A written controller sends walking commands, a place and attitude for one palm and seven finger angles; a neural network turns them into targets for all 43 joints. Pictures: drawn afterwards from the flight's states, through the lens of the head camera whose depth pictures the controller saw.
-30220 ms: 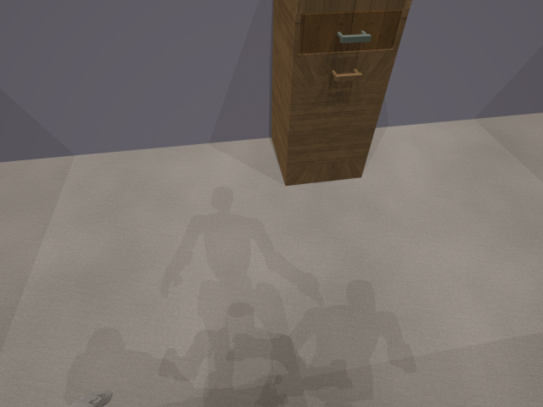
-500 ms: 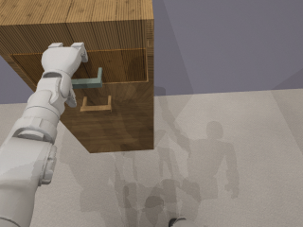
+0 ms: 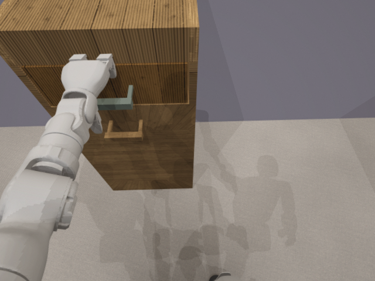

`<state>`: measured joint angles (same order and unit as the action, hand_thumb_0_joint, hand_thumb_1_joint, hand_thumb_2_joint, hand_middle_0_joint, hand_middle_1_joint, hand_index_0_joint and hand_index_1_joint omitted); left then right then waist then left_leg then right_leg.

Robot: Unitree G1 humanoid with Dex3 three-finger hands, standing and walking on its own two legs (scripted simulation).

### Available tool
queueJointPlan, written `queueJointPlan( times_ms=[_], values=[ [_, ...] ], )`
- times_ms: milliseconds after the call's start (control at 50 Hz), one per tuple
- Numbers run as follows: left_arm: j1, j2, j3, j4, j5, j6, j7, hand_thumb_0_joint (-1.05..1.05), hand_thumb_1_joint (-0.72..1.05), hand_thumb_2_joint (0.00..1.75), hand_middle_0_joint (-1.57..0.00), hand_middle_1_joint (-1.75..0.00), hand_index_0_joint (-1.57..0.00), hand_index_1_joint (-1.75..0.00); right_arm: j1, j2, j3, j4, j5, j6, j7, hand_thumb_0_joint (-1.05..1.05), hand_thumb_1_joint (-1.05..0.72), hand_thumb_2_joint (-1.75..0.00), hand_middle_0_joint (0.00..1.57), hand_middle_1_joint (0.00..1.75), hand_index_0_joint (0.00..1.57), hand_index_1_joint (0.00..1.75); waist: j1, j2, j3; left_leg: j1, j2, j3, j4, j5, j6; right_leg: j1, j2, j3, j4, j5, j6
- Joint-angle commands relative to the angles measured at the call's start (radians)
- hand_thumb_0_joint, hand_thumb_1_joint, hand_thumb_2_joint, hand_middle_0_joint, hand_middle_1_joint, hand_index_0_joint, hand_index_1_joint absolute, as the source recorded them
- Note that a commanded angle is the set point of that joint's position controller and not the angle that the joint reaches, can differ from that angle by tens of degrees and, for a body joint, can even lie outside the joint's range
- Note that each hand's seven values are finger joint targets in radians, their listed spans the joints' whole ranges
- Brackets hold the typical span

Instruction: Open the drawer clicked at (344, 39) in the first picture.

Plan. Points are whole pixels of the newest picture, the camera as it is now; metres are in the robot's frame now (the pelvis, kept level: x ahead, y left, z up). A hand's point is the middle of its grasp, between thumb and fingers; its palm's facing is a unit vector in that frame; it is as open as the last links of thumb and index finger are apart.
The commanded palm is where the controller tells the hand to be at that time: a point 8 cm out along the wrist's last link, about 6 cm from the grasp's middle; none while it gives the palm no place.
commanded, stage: lower the fingers behind the handle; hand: left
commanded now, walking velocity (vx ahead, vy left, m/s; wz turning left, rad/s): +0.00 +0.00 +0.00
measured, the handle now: (110, 97) +0.55 +0.17 +0.03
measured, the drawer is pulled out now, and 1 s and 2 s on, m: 0.00 0.00 0.00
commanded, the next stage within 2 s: lift the fingers back up to retry in 1.24 s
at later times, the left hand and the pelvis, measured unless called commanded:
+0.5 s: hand (97, 106) +0.51 +0.19 +0.04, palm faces -0.04 +0.02 -1.00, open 13.8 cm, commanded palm +0.50 +0.19 +0.08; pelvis -0.01 +0.00 -0.01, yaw +0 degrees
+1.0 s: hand (99, 107) +0.51 +0.19 +0.04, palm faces -0.03 +0.05 -1.00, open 13.8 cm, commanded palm +0.49 +0.19 +0.06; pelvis -0.03 +0.00 -0.03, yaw +0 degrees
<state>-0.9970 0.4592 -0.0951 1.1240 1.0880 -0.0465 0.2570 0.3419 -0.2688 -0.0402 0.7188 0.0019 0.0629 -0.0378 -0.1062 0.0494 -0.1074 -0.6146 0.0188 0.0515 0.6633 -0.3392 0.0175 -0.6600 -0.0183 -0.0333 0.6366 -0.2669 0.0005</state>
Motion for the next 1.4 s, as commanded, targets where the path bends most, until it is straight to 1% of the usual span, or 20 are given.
queueJointPlan(
  times_ms=[0, 80, 180, 240, 300, 380, 420, 440, 560, 680, 700, 720, 820, 880, 960, 1160, 1200, 1240, 1300, 1380],
  values=[
    [-0.404, 0.246, 0.060, -0.079, 0.004, 0.051, 0.005, 0.00, -0.50, 0.30, -0.30, -1.20, -0.30, -1.20, 0.148, -0.160, -0.056, -0.048, 0.000, -0.013, -0.013, 0.00, -0.90, -0.90, 0.20, 0.30, 0.20, 0.30, -0.040, -0.059, -0.342, 0.135, -0.045, -0.012, -0.040, 0.261, 0.022, 0.195, 0.057, 0.014, -0.054, 0.222, -0.020],
    [-0.402, 0.203, 0.020, -0.071, 0.008, 0.053, -0.003, 0.00, -0.50, 0.30, -0.30, -1.20, -0.30, -1.20, 0.150, -0.158, -0.058, -0.051, -0.001, -0.011, -0.012, 0.00, -0.90, -0.90, 0.20, 0.30, 0.20, 0.30, -0.053, -0.054, -0.332, 0.129, -0.042, -0.013, -0.031, 0.243, 0.022, 0.164, 0.058, 0.012, -0.052, 0.203, -0.019],
    [-0.371, 0.225, 0.029, -0.036, 0.015, 0.057, -0.014, 0.00, -0.50, 0.30, -0.30, -1.20, -0.30, -1.20, 0.148, -0.164, -0.053, -0.059, 0.002, -0.011, -0.016, 0.00, -0.90, -0.90, 0.20, 0.30, 0.20, 0.30, -0.053, -0.069, -0.291, 0.074, -0.042, -0.013, -0.025, 0.169, 0.024, 0.134, 0.057, 0.014, -0.048, 0.140, -0.019],
    [-0.453, 0.237, 0.037, -0.131, -0.002, 0.002, -0.024, 0.00, -0.50, 0.30, -0.30, -1.20, -0.30, -1.20, 0.154, -0.160, -0.057, -0.071, -0.002, -0.025, -0.023, 0.00, -0.90, -0.90, 0.20, 0.30, 0.20, 0.30, -0.070, -0.055, -0.340, 0.081, -0.042, -0.021, -0.007, 0.145, 0.029, 0.133, 0.056, 0.026, -0.037, 0.125, -0.016],
    [-0.508, 0.332, 0.115, -0.240, -0.003, -0.080, 0.000, 0.00, -0.50, 0.30, -0.30, -1.20, -0.30, -1.20, 0.164, -0.156, -0.062, -0.071, -0.013, -0.039, -0.034, 0.00, -0.90, -0.90, 0.20, 0.30, 0.20, 0.30, -0.054, 0.002, -0.454, 0.097, -0.047, -0.034, 0.025, 0.173, 0.032, 0.159, 0.055, 0.040, -0.003, 0.149, -0.021],
    [-0.393, 0.177, 0.022, -0.117, 0.007, -0.052, 0.027, 0.00, -0.50, 0.30, -0.30, -1.20, -0.30, -1.20, 0.195, -0.147, -0.067, -0.043, -0.015, -0.044, -0.020, 0.00, -0.90, -0.90, 0.20, 0.30, 0.20, 0.30, -0.066, -0.017, -0.405, 0.103, -0.037, -0.041, 0.042, 0.223, 0.022, 0.072, 0.065, 0.010, 0.009, 0.151, -0.022],
    [-0.424, 0.167, 0.019, -0.139, 0.000, -0.044, 0.042, 0.00, -0.50, 0.30, -0.30, -1.20, -0.30, -1.20, 0.195, -0.153, -0.069, -0.034, -0.017, -0.043, -0.010, 0.00, -0.90, -0.90, 0.20, 0.30, 0.20, 0.30, -0.066, -0.003, -0.405, 0.105, -0.035, -0.043, 0.046, 0.219, 0.022, 0.052, 0.069, 0.010, 0.010, 0.139, -0.025],
    [-0.440, 0.204, 0.049, -0.142, 0.001, -0.042, 0.051, 0.00, -0.50, 0.30, -0.30, -1.20, -0.30, -1.20, 0.201, -0.159, -0.073, -0.027, -0.017, -0.041, -0.009, 0.00, -0.90, -0.90, 0.20, 0.30, 0.20, 0.30, -0.072, -0.004, -0.407, 0.105, -0.032, -0.047, 0.049, 0.218, 0.022, 0.044, 0.070, 0.011, 0.012, 0.139, -0.026],
    [-0.435, 0.172, 0.024, -0.043, -0.001, 0.027, 0.057, 0.00, -0.50, 0.30, -0.30, -1.20, -0.30, -1.20, 0.206, -0.166, -0.068, -0.004, -0.015, -0.030, 0.002, 0.00, -0.90, -0.90, 0.20, 0.30, 0.20, 0.30, -0.091, -0.049, -0.358, 0.062, -0.036, -0.045, 0.050, 0.208, 0.023, 0.031, 0.072, 0.004, 0.010, 0.138, -0.024],
    [-0.454, 0.157, -0.020, 0.018, 0.018, 0.069, 0.039, 0.00, -0.50, 0.30, -0.30, -1.20, -0.30, -1.20, 0.205, -0.168, -0.058, -0.008, -0.012, -0.022, 0.001, 0.00, -0.90, -0.90, 0.20, 0.30, 0.20, 0.30, -0.113, -0.039, -0.303, 0.021, -0.037, -0.042, 0.055, 0.154, 0.025, -0.020, 0.068, -0.002, 0.017, 0.087, -0.021],
    [-0.444, 0.197, 0.014, 0.020, 0.021, 0.071, 0.037, 0.00, -0.50, 0.30, -0.30, -1.20, -0.30, -1.20, 0.207, -0.173, -0.058, -0.010, -0.011, -0.019, 0.001, 0.00, -0.90, -0.90, 0.20, 0.30, 0.20, 0.30, -0.103, -0.048, -0.315, 0.010, -0.037, -0.044, 0.060, 0.149, 0.025, -0.017, 0.068, -0.002, 0.027, 0.085, -0.022],
    [-0.435, 0.160, -0.022, 0.029, 0.025, 0.075, 0.031, 0.00, -0.50, 0.30, -0.30, -1.20, -0.30, -1.20, 0.199, -0.167, -0.056, -0.019, -0.012, -0.019, -0.001, 0.00, -0.90, -0.90, 0.20, 0.30, 0.20, 0.30, -0.106, -0.025, -0.307, 0.008, -0.040, -0.041, 0.062, 0.142, 0.025, -0.026, 0.067, -0.002, 0.026, 0.076, -0.023],
    [-0.404, 0.152, -0.023, 0.034, 0.030, 0.072, 0.012, 0.00, -0.50, 0.30, -0.30, -1.20, -0.30, -1.20, 0.196, -0.163, -0.053, -0.036, -0.014, -0.015, -0.002, 0.00, -0.90, -0.90, 0.20, 0.30, 0.20, 0.30, -0.101, -0.016, -0.315, -0.009, -0.037, -0.041, 0.086, 0.120, 0.023, -0.054, 0.067, -0.006, 0.050, 0.054, -0.025],
    [-0.441, 0.139, -0.046, 0.029, 0.021, 0.071, 0.001, 0.00, -0.50, 0.30, -0.30, -1.20, -0.30, -1.20, 0.195, -0.163, -0.049, -0.047, -0.011, -0.018, -0.006, 0.00, -0.90, -0.90, 0.20, 0.30, 0.20, 0.30, -0.120, -0.020, -0.300, -0.029, -0.036, -0.044, 0.087, 0.075, 0.026, -0.072, 0.065, -0.005, 0.051, 0.021, -0.022],
    [-0.460, 0.223, 0.014, 0.003, -0.002, 0.058, -0.019, 0.00, -0.50, 0.30, -0.30, -1.20, -0.30, -1.20, 0.198, -0.171, -0.047, -0.060, -0.010, -0.021, -0.014, 0.00, -0.90, -0.90, 0.20, 0.30, 0.20, 0.30, -0.114, -0.044, -0.353, -0.052, -0.037, -0.046, 0.100, 0.054, 0.032, -0.037, 0.063, 0.006, 0.065, 0.015, -0.019],
    [-0.444, 0.179, -0.012, -0.042, -0.014, 0.011, -0.036, 0.00, -0.50, 0.30, -0.30, -1.20, -0.30, -1.20, 0.214, -0.163, -0.050, -0.064, -0.007, -0.031, -0.016, 0.00, -0.90, -0.90, 0.20, 0.30, 0.20, 0.30, -0.107, -0.034, -0.374, -0.036, -0.031, -0.052, 0.109, 0.050, 0.032, -0.067, 0.067, 0.005, 0.069, 0.001, -0.019],
    [-0.437, 0.211, 0.008, -0.015, -0.012, 0.012, -0.031, 0.00, -0.50, 0.30, -0.30, -1.20, -0.30, -1.20, 0.220, -0.168, -0.046, -0.055, -0.005, -0.033, -0.018, 0.00, -0.90, -0.90, 0.20, 0.30, 0.20, 0.30, -0.107, -0.043, -0.332, -0.072, -0.031, -0.056, 0.104, 0.012, 0.031, -0.078, 0.066, 0.005, 0.069, -0.024, -0.018],
    [-0.444, 0.176, -0.017, -0.012, -0.016, 0.015, -0.029, 0.00, -0.50, 0.30, -0.30, -1.20, -0.30, -1.20, 0.222, -0.165, -0.047, -0.055, -0.005, -0.037, -0.017, 0.00, -0.90, -0.90, 0.20, 0.30, 0.20, 0.30, -0.117, -0.047, -0.320, -0.076, -0.032, -0.053, 0.102, -0.002, 0.033, -0.085, 0.066, 0.004, 0.064, -0.034, -0.017],
    [-0.442, 0.236, 0.024, -0.005, -0.009, 0.017, -0.022, 0.00, -0.50, 0.30, -0.30, -1.20, -0.30, -1.20, 0.228, -0.170, -0.045, -0.049, -0.004, -0.036, -0.018, 0.00, -0.90, -0.90, 0.20, 0.30, 0.20, 0.30, -0.106, -0.037, -0.327, -0.089, -0.034, -0.051, 0.106, 0.000, 0.032, -0.079, 0.065, 0.007, 0.069, -0.033, -0.018],
    [-0.510, 0.242, 0.020, -0.058, -0.011, 0.018, -0.012, 0.00, -0.50, 0.30, -0.30, -1.20, -0.30, -1.20, 0.234, -0.165, -0.048, -0.051, -0.007, -0.040, -0.019, 0.00, -0.90, -0.90, 0.20, 0.30, 0.20, 0.30, -0.115, -0.024, -0.386, -0.046, -0.036, -0.051, 0.103, 0.039, 0.037, -0.042, 0.065, 0.010, 0.060, -0.005, -0.014]
  ],
)
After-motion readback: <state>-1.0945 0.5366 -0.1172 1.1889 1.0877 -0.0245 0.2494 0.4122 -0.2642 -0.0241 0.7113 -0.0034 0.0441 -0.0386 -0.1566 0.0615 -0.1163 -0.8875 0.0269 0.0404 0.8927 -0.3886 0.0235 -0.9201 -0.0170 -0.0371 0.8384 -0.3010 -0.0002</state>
